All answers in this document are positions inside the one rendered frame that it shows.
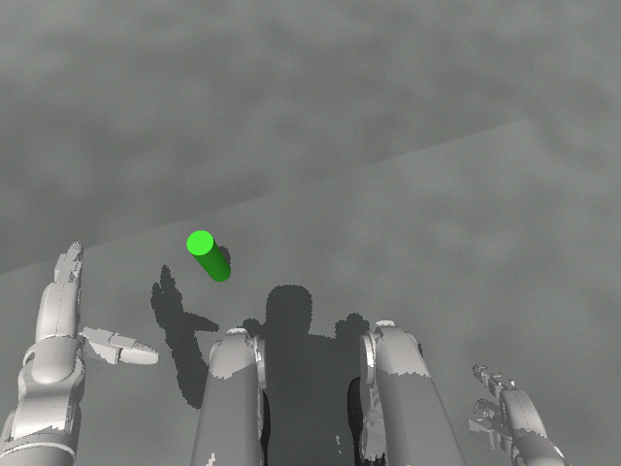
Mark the right robot foot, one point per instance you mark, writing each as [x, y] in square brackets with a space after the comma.
[355, 422]

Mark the left robot hand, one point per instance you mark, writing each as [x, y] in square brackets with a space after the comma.
[59, 316]

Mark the right robot hand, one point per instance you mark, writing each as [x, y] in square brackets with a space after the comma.
[496, 427]

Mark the can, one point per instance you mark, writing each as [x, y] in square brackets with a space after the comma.
[203, 247]

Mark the right robot arm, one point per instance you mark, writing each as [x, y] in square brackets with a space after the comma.
[535, 450]

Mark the left robot arm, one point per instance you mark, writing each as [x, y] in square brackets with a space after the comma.
[44, 428]

